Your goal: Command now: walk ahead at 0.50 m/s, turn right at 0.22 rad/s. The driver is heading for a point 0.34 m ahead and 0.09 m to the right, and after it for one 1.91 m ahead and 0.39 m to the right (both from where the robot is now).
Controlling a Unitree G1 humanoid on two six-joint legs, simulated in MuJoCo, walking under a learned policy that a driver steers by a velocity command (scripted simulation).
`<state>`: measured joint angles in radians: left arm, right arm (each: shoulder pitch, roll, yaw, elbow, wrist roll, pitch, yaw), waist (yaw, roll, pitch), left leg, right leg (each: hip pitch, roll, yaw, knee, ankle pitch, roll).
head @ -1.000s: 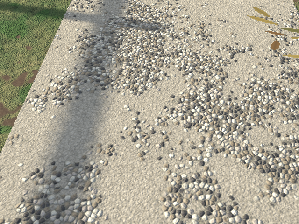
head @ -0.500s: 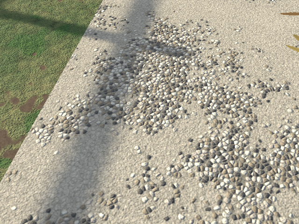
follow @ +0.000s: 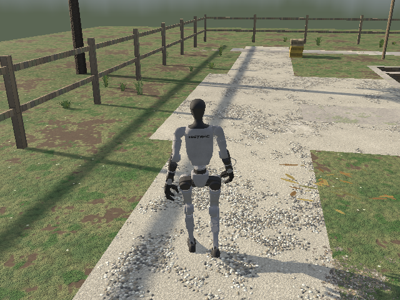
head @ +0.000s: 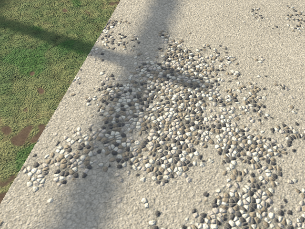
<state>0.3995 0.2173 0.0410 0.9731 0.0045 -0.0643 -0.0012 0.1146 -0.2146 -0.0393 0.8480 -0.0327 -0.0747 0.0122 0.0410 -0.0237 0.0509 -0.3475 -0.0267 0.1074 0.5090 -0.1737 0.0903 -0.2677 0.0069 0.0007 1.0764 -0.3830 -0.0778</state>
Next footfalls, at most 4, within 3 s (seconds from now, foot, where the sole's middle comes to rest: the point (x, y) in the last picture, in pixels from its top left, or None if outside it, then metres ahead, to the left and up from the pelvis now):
0.44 right None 0.35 -0.10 -0.77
0.96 left None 0.37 0.09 -0.77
2.40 right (203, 227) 0.49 -0.19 -0.77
2.92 left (192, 153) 0.85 -0.16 -0.77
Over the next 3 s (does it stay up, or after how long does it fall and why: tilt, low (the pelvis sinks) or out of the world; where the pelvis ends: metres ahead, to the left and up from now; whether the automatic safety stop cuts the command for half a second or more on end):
stays up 0.72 -0.17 -0.02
